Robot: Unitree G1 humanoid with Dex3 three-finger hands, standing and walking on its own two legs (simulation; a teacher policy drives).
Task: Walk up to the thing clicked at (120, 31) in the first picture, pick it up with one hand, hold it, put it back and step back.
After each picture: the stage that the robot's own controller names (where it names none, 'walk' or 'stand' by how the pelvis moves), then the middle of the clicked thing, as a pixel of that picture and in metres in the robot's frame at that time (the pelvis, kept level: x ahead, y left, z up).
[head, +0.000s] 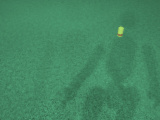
stand; (120, 31) +1.66 -0.42 -0.72
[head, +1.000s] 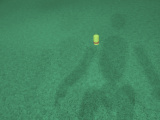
walk; (96, 39) +1.58 +0.01 -0.69
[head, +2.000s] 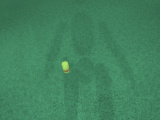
walk; (65, 67) +1.06 +0.30 -0.72
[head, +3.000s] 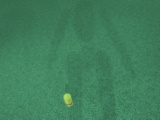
walk; (68, 100) +0.67 +0.25 -0.71
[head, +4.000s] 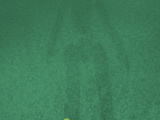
stand; out of the picture +0.43 +0.21 -0.70
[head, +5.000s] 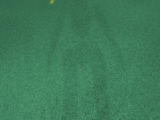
stand; out of the picture +0.39 +0.20 -0.72
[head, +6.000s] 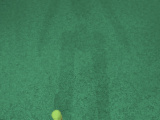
walk; (57, 116) +0.41 +0.24 -0.71
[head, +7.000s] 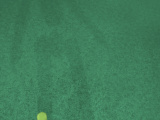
walk; (42, 119) +0.42 +0.22 -0.69
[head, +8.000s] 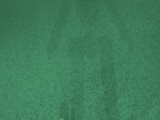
stand; out of the picture +0.37 +0.26 -0.68
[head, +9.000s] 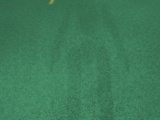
stand; out of the picture +0.34 +0.25 -0.72
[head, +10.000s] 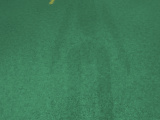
stand; out of the picture +0.34 +0.25 -0.72
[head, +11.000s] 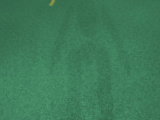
stand; out of the picture +0.34 +0.26 -0.72
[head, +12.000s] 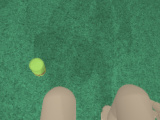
go down; (38, 67) +0.43 +0.22 -0.36
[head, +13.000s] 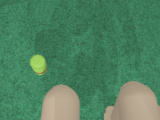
go down; (39, 65) +0.45 +0.21 -0.31
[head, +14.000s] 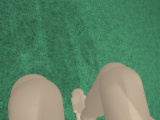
close in; out of the picture +0.45 +0.25 -0.23
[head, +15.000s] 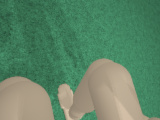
close in; out of the picture +0.43 +0.26 -0.23
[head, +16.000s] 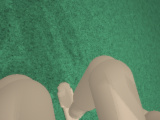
close; out of the picture +0.43 +0.26 -0.23
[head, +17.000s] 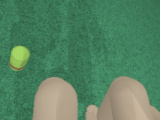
go down; (18, 59) +0.44 +0.22 -0.26
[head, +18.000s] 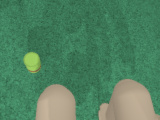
go down; (33, 63) +0.45 +0.21 -0.31
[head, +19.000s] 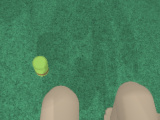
go down; (41, 66) +0.46 +0.20 -0.31
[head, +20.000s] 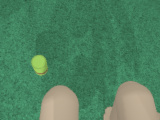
go down; (40, 65) +0.46 +0.20 -0.31
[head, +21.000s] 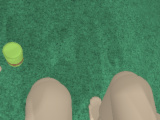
close in; (14, 55) +0.45 +0.23 -0.26
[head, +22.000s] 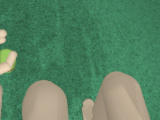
close; (6, 61) +0.44 +0.24 -0.26
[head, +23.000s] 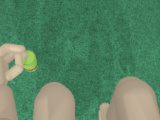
lift; (29, 61) +0.46 +0.22 -0.28
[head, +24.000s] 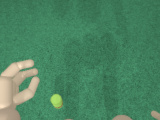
close; (57, 101) +0.42 +0.20 -0.53
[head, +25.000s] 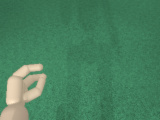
hold; out of the picture +0.37 +0.21 -0.67
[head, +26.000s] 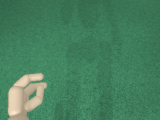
hold; out of the picture +0.38 +0.22 -0.66
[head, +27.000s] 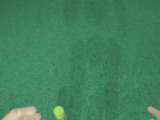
hold; (59, 113) +0.39 +0.20 -0.59
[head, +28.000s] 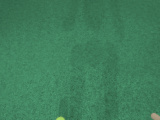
close; out of the picture +0.38 +0.20 -0.63
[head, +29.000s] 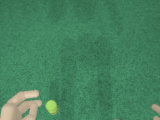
hold; (52, 107) +0.40 +0.21 -0.55
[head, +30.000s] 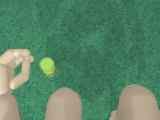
hold; (48, 67) +0.46 +0.20 -0.33
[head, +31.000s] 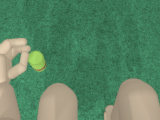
hold; (37, 61) +0.46 +0.21 -0.29
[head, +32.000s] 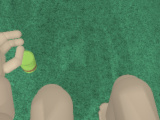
close; (27, 62) +0.46 +0.21 -0.27
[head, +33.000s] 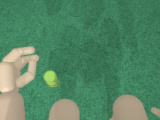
close; (51, 79) +0.45 +0.20 -0.41
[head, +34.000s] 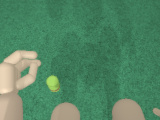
close; (53, 84) +0.46 +0.19 -0.43
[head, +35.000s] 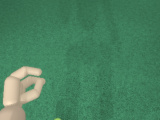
hold; out of the picture +0.39 +0.21 -0.65
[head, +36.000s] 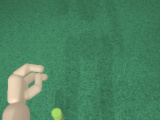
crouch; (57, 115) +0.40 +0.21 -0.62
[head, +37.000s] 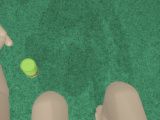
crouch; (30, 68) +0.47 +0.21 -0.35
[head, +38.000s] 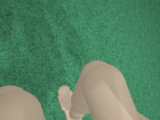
lower; out of the picture +0.47 +0.26 -0.24
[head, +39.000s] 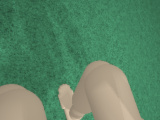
lower; out of the picture +0.46 +0.27 -0.25
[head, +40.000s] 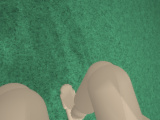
lower; out of the picture +0.46 +0.27 -0.25
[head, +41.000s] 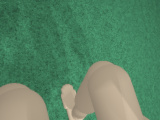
lower; out of the picture +0.46 +0.27 -0.25
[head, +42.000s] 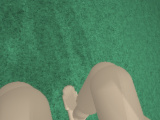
loosen; out of the picture +0.45 +0.26 -0.25
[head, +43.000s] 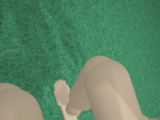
withdraw; out of the picture +0.44 +0.27 -0.24
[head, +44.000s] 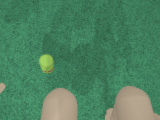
walk; (47, 64) +0.47 +0.19 -0.35
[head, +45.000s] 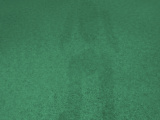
stand; out of the picture +0.39 +0.20 -0.66
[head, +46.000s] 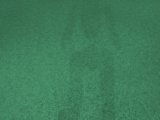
stand; out of the picture +0.38 +0.21 -0.67
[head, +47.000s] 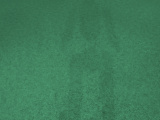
stand; out of the picture +0.39 +0.20 -0.67
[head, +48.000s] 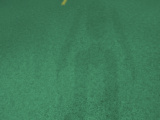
stand; out of the picture +0.40 +0.22 -0.72
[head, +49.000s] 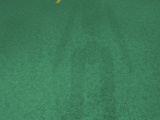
stand; out of the picture +0.37 +0.22 -0.72
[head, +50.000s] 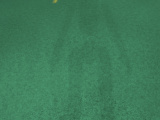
walk; out of the picture +0.37 +0.23 -0.72
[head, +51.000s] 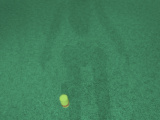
walk; (64, 101) +0.60 +0.26 -0.70
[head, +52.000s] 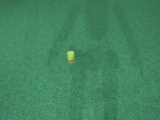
stand; (71, 57) +0.99 +0.18 -0.69
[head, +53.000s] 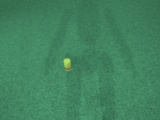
stand; (67, 64) +0.98 +0.21 -0.70
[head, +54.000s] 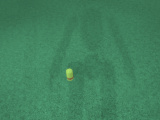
stand; (69, 74) +0.96 +0.21 -0.73
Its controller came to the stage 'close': yes
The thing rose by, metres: 0.01
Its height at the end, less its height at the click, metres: +0.00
